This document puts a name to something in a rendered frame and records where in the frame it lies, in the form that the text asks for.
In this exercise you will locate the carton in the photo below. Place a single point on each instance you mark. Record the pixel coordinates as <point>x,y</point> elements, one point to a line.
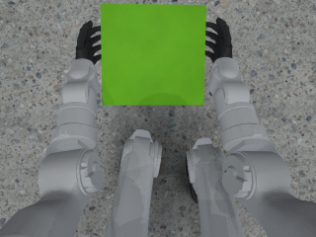
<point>153,54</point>

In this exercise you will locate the left robot thigh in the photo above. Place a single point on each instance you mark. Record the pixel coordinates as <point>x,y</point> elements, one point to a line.
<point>130,212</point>

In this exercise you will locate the left robot hand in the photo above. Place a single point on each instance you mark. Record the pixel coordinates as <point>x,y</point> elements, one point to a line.
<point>84,47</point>

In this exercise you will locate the robot right upper arm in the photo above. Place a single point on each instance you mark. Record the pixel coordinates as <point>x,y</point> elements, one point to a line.
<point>261,181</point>

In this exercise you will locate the robot left upper arm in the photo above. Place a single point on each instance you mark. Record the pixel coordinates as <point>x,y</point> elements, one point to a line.
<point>67,180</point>

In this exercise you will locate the left robot forearm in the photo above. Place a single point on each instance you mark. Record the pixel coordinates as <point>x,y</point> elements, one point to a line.
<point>77,111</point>

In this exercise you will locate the right robot forearm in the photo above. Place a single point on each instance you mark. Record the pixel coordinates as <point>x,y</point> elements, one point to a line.
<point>240,127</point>

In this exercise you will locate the robot right foot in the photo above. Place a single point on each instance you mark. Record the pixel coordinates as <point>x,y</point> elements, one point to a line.
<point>193,192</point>

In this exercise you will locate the right robot hand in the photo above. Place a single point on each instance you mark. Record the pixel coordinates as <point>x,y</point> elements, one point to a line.
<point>222,46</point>

